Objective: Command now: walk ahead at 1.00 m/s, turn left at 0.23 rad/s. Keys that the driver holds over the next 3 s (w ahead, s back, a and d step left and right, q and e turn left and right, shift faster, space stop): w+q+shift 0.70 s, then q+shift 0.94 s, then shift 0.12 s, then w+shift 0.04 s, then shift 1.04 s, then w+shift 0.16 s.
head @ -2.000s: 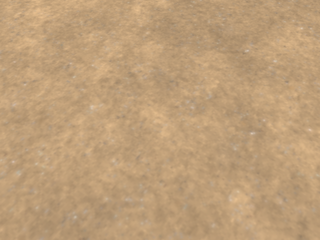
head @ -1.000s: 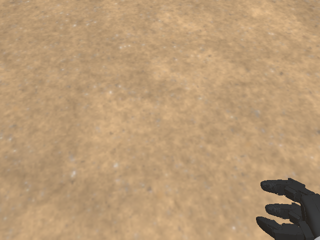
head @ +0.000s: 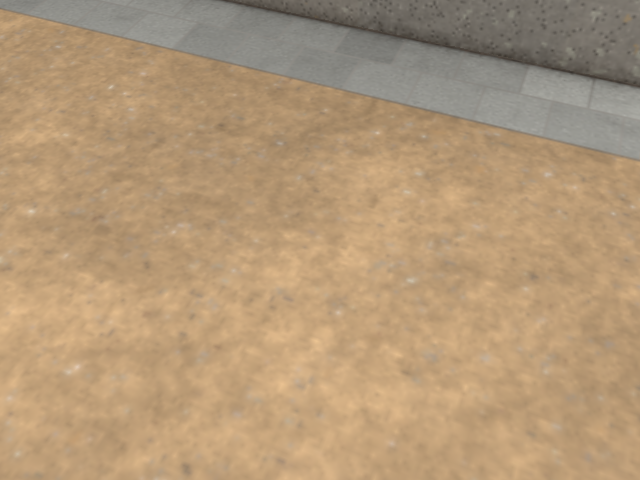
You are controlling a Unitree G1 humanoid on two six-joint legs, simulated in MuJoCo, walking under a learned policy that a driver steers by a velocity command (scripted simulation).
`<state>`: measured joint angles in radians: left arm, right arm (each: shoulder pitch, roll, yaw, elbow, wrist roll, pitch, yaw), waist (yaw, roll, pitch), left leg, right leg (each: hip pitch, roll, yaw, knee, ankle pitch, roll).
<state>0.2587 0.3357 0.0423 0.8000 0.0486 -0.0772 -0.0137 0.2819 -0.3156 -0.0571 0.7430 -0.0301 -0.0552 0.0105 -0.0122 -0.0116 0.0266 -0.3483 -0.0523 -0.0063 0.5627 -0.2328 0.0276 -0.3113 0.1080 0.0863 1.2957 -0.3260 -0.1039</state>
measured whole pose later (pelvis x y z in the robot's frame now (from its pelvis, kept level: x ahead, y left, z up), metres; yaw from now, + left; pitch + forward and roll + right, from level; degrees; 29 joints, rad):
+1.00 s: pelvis +0.83 +0.21 +0.00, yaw +52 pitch +2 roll +0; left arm -0.05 0.27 0.02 0.55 0.00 -0.12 0.02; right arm 0.34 -0.31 -0.08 0.74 0.04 0.01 -0.04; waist -0.11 0.00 0.09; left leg -0.15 -0.20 -0.24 0.55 -0.38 0.12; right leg -0.63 0.02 0.19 0.53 0.04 0.09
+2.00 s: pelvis +0.95 +0.33 +0.01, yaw +98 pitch +2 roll +0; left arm 0.17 0.23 0.05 0.72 0.01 -0.04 0.00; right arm 0.15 -0.29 -0.06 0.60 0.00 0.03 -0.04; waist 0.02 0.04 0.00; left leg -0.44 -0.09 -0.15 0.96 -0.52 -0.05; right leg -0.26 0.02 0.00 0.53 -0.30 -0.02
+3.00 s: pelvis +0.92 +0.36 +0.01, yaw +99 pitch +0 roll +0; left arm 0.27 0.25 0.04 0.95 -0.03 -0.04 0.03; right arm 0.26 -0.22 -0.06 0.88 0.02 -0.04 -0.02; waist 0.01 0.00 -0.02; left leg -0.22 -0.02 -0.06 0.54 -0.35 0.05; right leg -0.26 -0.02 -0.02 0.73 -0.49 -0.05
